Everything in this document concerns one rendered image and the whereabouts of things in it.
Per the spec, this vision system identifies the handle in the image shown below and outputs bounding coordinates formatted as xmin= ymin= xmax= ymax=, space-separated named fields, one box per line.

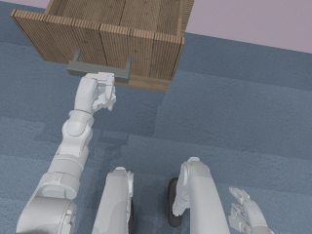
xmin=66 ymin=48 xmax=132 ymax=84

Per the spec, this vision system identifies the robot left hand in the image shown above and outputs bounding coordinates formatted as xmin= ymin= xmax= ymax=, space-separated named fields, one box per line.
xmin=74 ymin=72 xmax=117 ymax=116

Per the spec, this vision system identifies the right robot thigh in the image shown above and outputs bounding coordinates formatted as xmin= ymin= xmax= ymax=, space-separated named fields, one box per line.
xmin=179 ymin=160 xmax=230 ymax=234

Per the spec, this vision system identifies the robot left upper arm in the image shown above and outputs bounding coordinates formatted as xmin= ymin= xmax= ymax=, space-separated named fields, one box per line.
xmin=13 ymin=196 xmax=77 ymax=234

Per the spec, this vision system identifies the robot right hand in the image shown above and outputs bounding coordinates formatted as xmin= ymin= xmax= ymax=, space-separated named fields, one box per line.
xmin=228 ymin=186 xmax=268 ymax=234

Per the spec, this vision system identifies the robot right shin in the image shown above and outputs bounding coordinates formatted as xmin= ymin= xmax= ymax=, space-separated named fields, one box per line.
xmin=173 ymin=157 xmax=210 ymax=215

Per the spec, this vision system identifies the drawer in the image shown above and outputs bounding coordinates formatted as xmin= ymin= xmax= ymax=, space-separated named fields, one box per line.
xmin=10 ymin=0 xmax=185 ymax=81

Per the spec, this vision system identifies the cabinet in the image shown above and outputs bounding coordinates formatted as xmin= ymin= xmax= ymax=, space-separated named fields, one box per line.
xmin=114 ymin=0 xmax=195 ymax=93

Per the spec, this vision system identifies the robot left forearm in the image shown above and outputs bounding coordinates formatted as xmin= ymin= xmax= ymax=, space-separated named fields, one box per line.
xmin=16 ymin=109 xmax=95 ymax=233

